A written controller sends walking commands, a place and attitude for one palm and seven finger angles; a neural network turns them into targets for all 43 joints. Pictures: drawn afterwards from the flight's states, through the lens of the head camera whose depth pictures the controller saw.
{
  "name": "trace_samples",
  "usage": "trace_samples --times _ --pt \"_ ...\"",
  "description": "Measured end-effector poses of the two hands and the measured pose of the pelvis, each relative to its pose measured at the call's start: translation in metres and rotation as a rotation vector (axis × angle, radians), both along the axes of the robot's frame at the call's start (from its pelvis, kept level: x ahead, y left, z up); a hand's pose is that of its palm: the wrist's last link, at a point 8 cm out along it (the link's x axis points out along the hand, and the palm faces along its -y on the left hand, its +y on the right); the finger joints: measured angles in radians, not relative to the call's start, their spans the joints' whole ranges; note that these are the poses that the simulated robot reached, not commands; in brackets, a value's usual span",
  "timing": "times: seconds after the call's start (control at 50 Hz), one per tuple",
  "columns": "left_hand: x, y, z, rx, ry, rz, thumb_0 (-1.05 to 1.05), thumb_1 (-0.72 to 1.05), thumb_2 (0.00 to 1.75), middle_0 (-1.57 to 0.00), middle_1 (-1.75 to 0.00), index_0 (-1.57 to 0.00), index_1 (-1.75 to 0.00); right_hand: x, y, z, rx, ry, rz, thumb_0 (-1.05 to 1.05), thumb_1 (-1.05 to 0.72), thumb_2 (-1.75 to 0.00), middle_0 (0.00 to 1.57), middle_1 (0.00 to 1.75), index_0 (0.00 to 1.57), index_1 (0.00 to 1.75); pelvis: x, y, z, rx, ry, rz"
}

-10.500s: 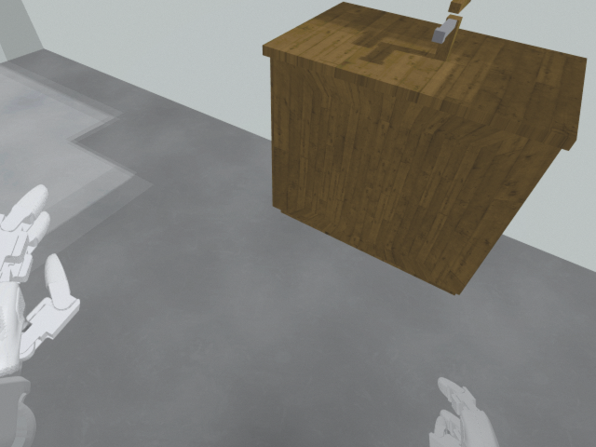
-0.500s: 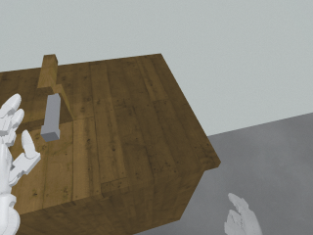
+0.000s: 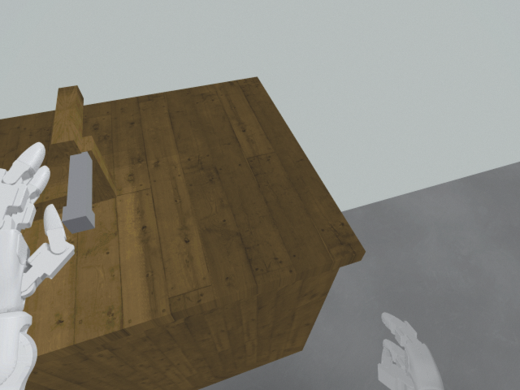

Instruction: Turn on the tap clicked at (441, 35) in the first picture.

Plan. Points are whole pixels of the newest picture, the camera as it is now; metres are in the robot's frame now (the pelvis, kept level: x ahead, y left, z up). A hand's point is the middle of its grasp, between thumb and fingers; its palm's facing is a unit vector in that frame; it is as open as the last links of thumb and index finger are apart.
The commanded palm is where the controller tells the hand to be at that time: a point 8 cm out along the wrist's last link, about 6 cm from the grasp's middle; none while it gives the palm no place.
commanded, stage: shuffle to correct the standing spot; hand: left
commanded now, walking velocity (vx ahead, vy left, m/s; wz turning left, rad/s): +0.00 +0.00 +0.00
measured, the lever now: (79, 217) +0.29 +0.26 +0.14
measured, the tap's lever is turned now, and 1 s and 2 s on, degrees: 0 0 0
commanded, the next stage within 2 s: come to a stop and stand still in 1.70 s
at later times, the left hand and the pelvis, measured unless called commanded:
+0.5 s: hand (63, 257) +0.22 +0.24 +0.16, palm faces +0.35 -0.85 -0.38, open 7.4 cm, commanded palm +0.15 +0.27 +0.18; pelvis -0.01 -0.01 +0.00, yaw +0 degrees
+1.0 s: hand (100, 266) +0.21 +0.19 +0.16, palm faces +0.29 -0.86 -0.41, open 7.4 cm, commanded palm +0.14 +0.24 +0.18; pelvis -0.02 -0.04 +0.00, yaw +0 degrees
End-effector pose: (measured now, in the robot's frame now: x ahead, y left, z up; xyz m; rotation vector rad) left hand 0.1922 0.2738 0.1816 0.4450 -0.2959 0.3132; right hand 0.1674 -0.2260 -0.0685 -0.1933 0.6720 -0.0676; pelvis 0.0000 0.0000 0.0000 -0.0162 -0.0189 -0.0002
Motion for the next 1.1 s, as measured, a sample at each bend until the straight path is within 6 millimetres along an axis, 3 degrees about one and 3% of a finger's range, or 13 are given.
trace_samples --times 0.06,0.14,0.24,0.36,0.52,0.72,0.9,1.1 --pt "-0.009 -0.006 -0.014 0.005 0.071 -0.056 0.01 0.9 0.9 -0.21 -0.3 -0.2 -0.3 -0.01 0.0 0.001 -0.015 0.017 -0.034 0.01 -0.9 -0.89 0.2 0.3 0.21 0.3 0.0 0.001 0.0 0.001 0.0 0.002" --pt "-0.017 0.019 -0.021 0.016 0.09 0.016 0.01 0.89 0.9 -0.22 -0.3 -0.21 -0.3 -0.018 0.0 0.003 -0.054 0.05 -0.037 0.01 -0.9 -0.89 0.2 0.3 0.2 0.3 -0.002 0.0 0.001 -0.004 0.001 0.013" --pt "-0.019 0.04 -0.011 -0.006 -0.007 0.117 0.01 0.89 0.9 -0.21 -0.3 -0.21 -0.3 -0.014 0.004 0.004 -0.084 0.06 0.006 0.01 -0.9 -0.89 0.2 0.3 0.2 0.3 -0.003 0.002 0.001 -0.004 -0.002 0.017" --pt "-0.01 0.021 -0.001 -0.029 -0.081 0.054 0.01 0.9 0.9 -0.2 -0.3 -0.2 -0.3 0.004 0.015 0.009 -0.053 0.006 0.037 0.01 -0.9 -0.89 0.2 0.3 0.21 0.3 -0.002 0.004 0.0 -0.003 -0.004 0.009" --pt "-0.008 0.008 -0.009 0.017 0.014 -0.005 0.01 0.89 0.9 -0.21 -0.3 -0.2 -0.3 0.015 0.015 0.015 -0.01 -0.042 0.031 0.01 -0.9 -0.89 0.2 0.3 0.21 0.3 -0.006 -0.009 -0.001 -0.006 0.002 0.001" --pt "-0.027 -0.012 -0.007 0.009 0.017 0.025 0.01 0.89 0.9 -0.21 -0.3 -0.21 -0.3 -0.002 -0.021 0.004 -0.055 0.018 0.022 0.01 -0.9 -0.89 0.2 0.3 0.21 0.3 -0.014 -0.029 -0.003 -0.009 0.007 -0.002" --pt "-0.017 -0.031 -0.009 -0.009 0.027 -0.011 0.01 0.89 0.9 -0.21 -0.3 -0.21 -0.3 -0.021 -0.051 0.002 -0.089 0.038 -0.048 0.01 -0.9 -0.89 0.2 0.3 0.21 0.3 -0.015 -0.041 -0.005 -0.012 0.025 -0.007" --pt "-0.019 -0.037 0.005 0.149 0.015 -0.1 0.01 0.89 0.9 -0.21 -0.3 -0.21 -0.3 -0.034 -0.055 -0.005 -0.107 0.064 -0.064 0.01 -0.9 -0.89 0.2 0.3 0.2 0.3 -0.025 -0.045 -0.007 0.0 0.047 -0.006"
